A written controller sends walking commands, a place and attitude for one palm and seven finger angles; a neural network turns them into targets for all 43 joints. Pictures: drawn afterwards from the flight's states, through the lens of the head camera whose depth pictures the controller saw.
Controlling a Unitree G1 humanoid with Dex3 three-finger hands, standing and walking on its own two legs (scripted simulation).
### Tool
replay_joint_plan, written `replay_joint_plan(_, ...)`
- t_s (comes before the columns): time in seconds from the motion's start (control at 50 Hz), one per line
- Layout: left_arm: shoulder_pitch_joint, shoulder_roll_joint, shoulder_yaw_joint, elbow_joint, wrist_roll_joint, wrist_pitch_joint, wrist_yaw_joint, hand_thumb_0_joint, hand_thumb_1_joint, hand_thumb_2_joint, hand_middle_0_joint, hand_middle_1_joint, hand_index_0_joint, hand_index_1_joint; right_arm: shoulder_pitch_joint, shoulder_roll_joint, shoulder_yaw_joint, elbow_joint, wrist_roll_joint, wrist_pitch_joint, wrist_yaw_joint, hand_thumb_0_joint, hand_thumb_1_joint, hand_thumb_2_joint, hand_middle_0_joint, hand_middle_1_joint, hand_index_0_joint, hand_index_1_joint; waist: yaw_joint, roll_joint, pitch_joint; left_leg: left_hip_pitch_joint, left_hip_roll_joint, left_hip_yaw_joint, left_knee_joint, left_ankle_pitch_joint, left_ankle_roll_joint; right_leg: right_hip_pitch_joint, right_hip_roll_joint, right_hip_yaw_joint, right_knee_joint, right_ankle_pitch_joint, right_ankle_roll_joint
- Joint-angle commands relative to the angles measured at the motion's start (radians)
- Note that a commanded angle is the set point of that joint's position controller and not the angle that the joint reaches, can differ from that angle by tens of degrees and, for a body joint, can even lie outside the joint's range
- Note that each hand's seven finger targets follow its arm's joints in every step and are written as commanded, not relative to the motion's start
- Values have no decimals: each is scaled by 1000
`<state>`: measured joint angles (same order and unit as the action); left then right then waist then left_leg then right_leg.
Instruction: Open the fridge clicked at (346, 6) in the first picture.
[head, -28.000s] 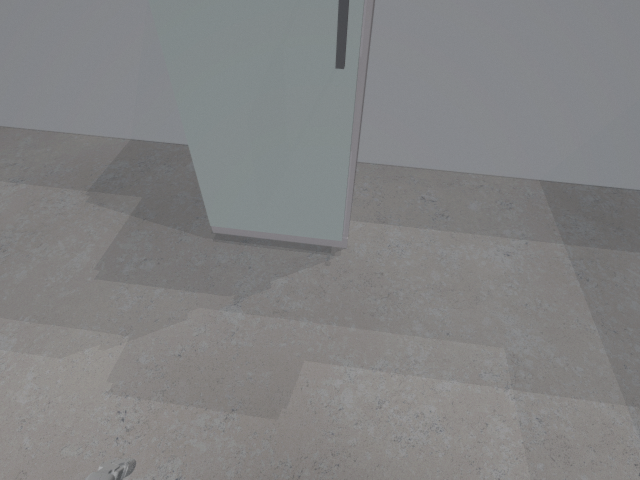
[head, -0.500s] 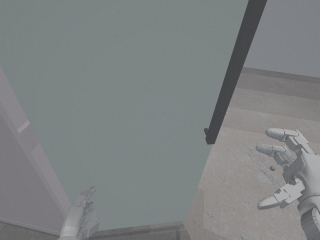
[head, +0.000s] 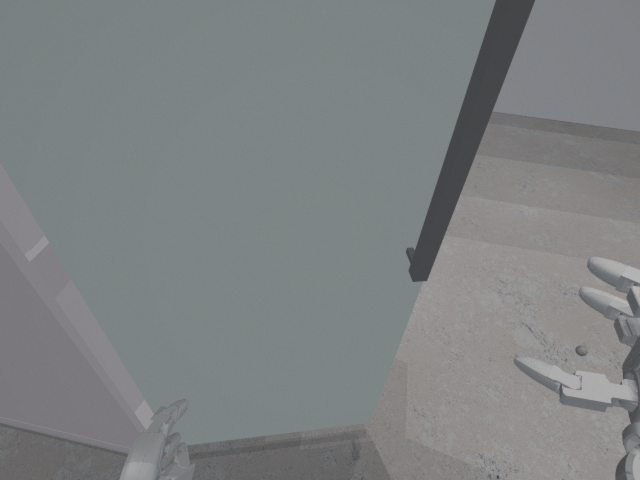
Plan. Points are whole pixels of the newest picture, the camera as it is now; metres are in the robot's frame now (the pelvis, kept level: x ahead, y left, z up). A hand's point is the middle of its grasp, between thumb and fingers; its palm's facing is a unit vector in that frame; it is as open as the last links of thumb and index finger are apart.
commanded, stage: draw the hand back to the body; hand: right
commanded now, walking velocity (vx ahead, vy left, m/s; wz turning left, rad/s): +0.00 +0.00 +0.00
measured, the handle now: (449, 159) +0.42 -0.15 +0.23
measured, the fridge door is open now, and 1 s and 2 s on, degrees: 71 71 71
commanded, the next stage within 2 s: step back with the hand held close in 0.74 s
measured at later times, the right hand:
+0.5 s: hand (622, 356) +0.20 -0.28 +0.16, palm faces +0.49 +0.79 -0.35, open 7.8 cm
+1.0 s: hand (635, 349) +0.19 -0.28 +0.18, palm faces +0.48 +0.78 -0.40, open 7.4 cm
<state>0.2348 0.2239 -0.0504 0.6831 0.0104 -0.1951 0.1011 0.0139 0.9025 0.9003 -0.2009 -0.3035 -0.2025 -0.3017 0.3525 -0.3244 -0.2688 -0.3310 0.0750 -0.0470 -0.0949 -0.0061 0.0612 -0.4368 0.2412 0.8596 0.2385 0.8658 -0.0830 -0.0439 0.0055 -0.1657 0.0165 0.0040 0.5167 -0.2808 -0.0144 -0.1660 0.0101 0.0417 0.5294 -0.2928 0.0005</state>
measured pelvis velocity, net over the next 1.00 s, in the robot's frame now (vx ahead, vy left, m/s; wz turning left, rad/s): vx -0.01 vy -0.01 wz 0.00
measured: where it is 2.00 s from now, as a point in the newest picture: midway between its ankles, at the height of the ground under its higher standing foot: outside the picture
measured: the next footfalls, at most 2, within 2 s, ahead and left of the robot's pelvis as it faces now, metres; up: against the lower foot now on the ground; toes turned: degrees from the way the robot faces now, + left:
none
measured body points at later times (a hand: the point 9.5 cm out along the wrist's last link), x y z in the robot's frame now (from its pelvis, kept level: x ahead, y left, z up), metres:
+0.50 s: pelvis +0.01 +0.00 +0.01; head -0.02 +0.01 +0.45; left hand +0.21 +0.21 -0.07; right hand +0.16 -0.32 +0.18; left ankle +0.00 +0.13 -0.73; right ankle +0.00 -0.12 -0.73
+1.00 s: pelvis -0.01 -0.01 +0.01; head -0.02 +0.00 +0.46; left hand +0.18 +0.22 -0.07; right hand +0.16 -0.32 +0.20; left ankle +0.00 +0.13 -0.73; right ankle +0.00 -0.12 -0.73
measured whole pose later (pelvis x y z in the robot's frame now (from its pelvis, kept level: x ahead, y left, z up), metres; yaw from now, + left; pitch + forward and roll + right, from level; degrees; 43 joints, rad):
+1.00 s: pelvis -0.01 -0.01 +0.01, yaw +0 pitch -3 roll +1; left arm 0.19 0.23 -0.04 0.63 0.02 -0.08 0.08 0.01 0.90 0.90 -0.20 -0.30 -0.20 -0.30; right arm 0.41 -0.36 -0.40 -0.37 0.05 -0.12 -0.11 0.02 -0.89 -0.90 0.21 0.30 0.21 0.31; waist -0.05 -0.04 0.01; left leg -0.13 0.01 0.00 0.38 -0.19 -0.02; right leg -0.16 0.00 0.04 0.45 -0.24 -0.01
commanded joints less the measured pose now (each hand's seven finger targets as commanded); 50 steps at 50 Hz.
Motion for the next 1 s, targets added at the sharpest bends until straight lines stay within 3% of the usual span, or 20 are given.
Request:
replay_joint_plan(0.0, -157, 105, 52, -175, 8, -60, 7, 0, 900, 900, -200, -300, -200, -300, -112, -200, -131, -219, -12, -88, -24, 0, -284, -603, 221, 661, 221, 661, -1, 2, -87, 36, 2, 30, -104, 150, 29, 19, -9, -31, -124, 191, -25)
replay_joint_plan(0.1, -156, 105, 58, -172, 7, -39, 0, 0, 900, 900, -200, -300, -200, -300, -62, -202, -154, -194, -7, -87, -17, 0, -465, -690, 215, 555, 215, 555, -3, 19, -55, 53, -1, 30, -121, 196, 28, 22, -12, -40, -136, 239, -23)
replay_joint_plan(0.16, -159, 102, 61, -175, 6, -30, -4, 0, 900, 900, -200, -300, -200, -300, -69, -202, -157, -218, -9, -90, -15, 0, -574, -743, 211, 491, 211, 491, -3, -18, -51, 50, -3, 29, -127, 183, 29, 36, -12, -41, -146, 237, -19)
replay_joint_plan(0.24, -154, 103, 64, -180, 9, -21, -4, 0, 900, 900, -200, -300, -200, -300, -57, -214, -176, -222, -8, -84, -16, 0, -719, -813, 206, 406, 206, 406, -4, 7, -58, 65, -5, 31, -135, 212, 27, 47, -11, -45, -148, 265, -20)
replay_joint_plan(0.34, -158, 102, 66, -179, 9, -13, -2, 0, 900, 900, -200, -300, -200, -300, -62, -226, -194, -242, -11, -81, -18, 0, -900, -900, 200, 300, 200, 300, -6, -35, -63, 71, -6, 29, -144, 218, 29, 66, -8, -48, -155, 278, -18)
replay_joint_plan(0.4, -158, 105, 65, -176, 9, -9, -2, 0, 900, 900, -200, -300, -200, -300, -64, -203, -171, -204, -8, -70, -16, 0, -900, -900, 200, 300, 200, 300, 3, 8, -17, 53, -8, 33, -161, 194, 25, 55, -10, -46, -161, 250, -20)
replay_joint_plan(0.5, -162, 104, 64, -179, 13, -9, -1, 0, 900, 900, -200, -300, -200, -300, -85, -220, -181, -233, -13, -70, -21, 0, -900, -900, 200, 300, 200, 300, -4, -34, -58, 80, -5, 29, -160, 199, 28, 72, -5, -49, -166, 254, -21)
replay_joint_plan(0.58, -169, 104, 65, -176, 15, -3, 0, 0, 900, 900, -200, -300, -200, -300, -70, -222, -184, -215, -12, -65, -17, 0, -900, -900, 200, 300, 200, 300, -7, 16, -40, 82, -8, 30, -173, 195, 28, 66, -7, -46, -173, 253, -23)
replay_joint_plan(0.64, -171, 98, 62, -177, 16, -3, -4, 0, 900, 900, -200, -300, -200, -300, -86, -221, -183, -237, -14, -67, -18, 0, -900, -900, 200, 300, 200, 300, -6, -40, -48, 85, -7, 27, -174, 191, 29, 71, -4, -49, -174, 248, -20)
replay_joint_plan(0.8, -171, 100, 63, -173, 15, -4, -4, 0, 900, 900, -200, -300, -200, -300, -69, -211, -180, -219, -13, -68, -17, 0, -900, -900, 200, 300, 200, 300, -5, -16, -24, 87, -10, 31, -182, 167, 29, 60, -8, -43, -191, 231, -17)
replay_joint_plan(0.84, -180, 100, 63, -177, 13, -7, -4, 0, 900, 900, -200, -300, -200, -300, -127, -211, -166, -263, -15, -74, -16, 0, -900, -900, 200, 300, 200, 300, -1, -21, -27, 77, -10, 27, -190, 149, 27, 67, -5, -46, -190, 211, -21)
replay_joint_plan(0.86, -187, 116, 52, -226, -1, 18, -10, 0, 900, 900, -200, -300, -200, -300, -244, -346, -295, -331, -27, -127, -34, 0, -900, -900, 200, 300, 200, 300, 41, -12, 52, -19, 24, -50, -246, 177, 24, -16, -17, -22, -160, 152, -41)
replay_joint_plan(0.88, -183, 108, 50, -206, 1, 36, -6, 0, 900, 900, -200, -300, -200, -300, -223, -340, -295, -281, -33, -145, -35, 0, -900, -900, 200, 300, 200, 300, 42, 2, 57, -22, 41, -44, -255, 174, 28, -27, -11, -11, -157, 132, -37)
replay_joint_plan(0.9, -175, 106, 56, -198, 8, 50, -7, 0, 900, 900, -200, -300, -200, -300, -72, -257, -239, -202, -34, -142, -30, 0, -900, -900, 200, 300, 200, 300, 46, 50, 40, -40, 44, -39, -248, 208, 28, -17, -14, -6, -141, 176, -38)
replay_joint_plan(0.92, -170, 110, 63, -211, 10, 64, -13, 0, 900, 900, -200, -300, -200, -300, 9, -210, -203, -185, -35, -138, -23, 0, -900, -900, 200, 300, 200, 300, 45, 55, 3, -41, 48, -40, -238, 236, 25, -2, -19, -9, -128, 216, -39)
replay_joint_plan(0.98, -160, 120, 78, -245, 9, 91, -15, 0, 900, 900, -200, -300, -200, -300, 78, -214, -206, -253, -36, -151, -24, 0, -900, -900, 200, 300, 200, 300, 49, -13, -100, -7, 49, -16, -188, 319, 15, 18, -31, -17, -126, 345, -34)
